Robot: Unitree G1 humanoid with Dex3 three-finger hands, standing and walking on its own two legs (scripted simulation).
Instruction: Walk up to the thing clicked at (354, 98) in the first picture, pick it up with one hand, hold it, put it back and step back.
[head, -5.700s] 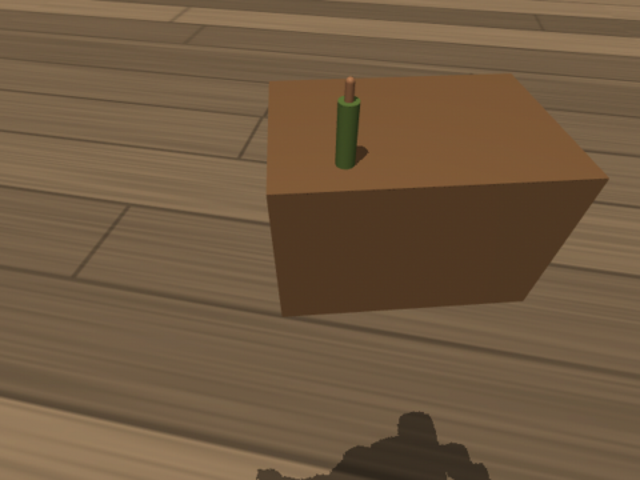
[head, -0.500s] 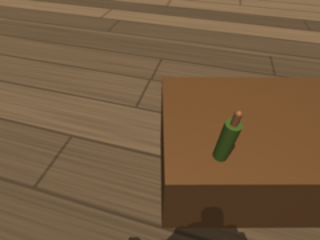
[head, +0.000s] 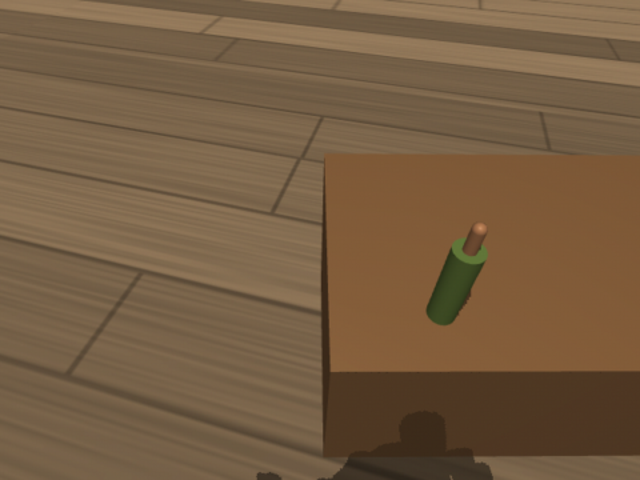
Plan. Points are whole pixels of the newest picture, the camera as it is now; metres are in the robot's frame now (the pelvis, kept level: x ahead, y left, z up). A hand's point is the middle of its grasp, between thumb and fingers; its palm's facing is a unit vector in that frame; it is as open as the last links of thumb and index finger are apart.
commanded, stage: stand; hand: right
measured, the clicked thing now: (458, 274) +0.45 -0.24 -0.06
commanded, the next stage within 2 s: rise first in 0.42 s
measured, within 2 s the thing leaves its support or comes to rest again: neither
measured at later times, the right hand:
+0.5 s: hand out of the picture +0.07 -0.25 -0.16, palm faces -0.02 +0.94 -0.35, open 7.3 cm
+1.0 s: hand out of the picture +0.15 -0.25 -0.11, palm faces +0.21 +0.92 -0.33, open 15.2 cm
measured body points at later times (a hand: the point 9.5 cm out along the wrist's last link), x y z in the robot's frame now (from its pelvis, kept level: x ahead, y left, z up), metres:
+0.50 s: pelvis -0.01 +0.00 +0.00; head +0.00 +0.00 +0.45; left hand +0.06 +0.30 -0.14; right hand +0.07 -0.30 -0.13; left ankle +0.02 +0.13 -0.75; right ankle -0.03 -0.14 -0.75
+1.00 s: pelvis +0.00 +0.00 -0.01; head +0.02 +0.01 +0.44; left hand +0.15 +0.27 -0.11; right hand +0.14 -0.30 -0.08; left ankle +0.02 +0.13 -0.75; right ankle -0.03 -0.14 -0.75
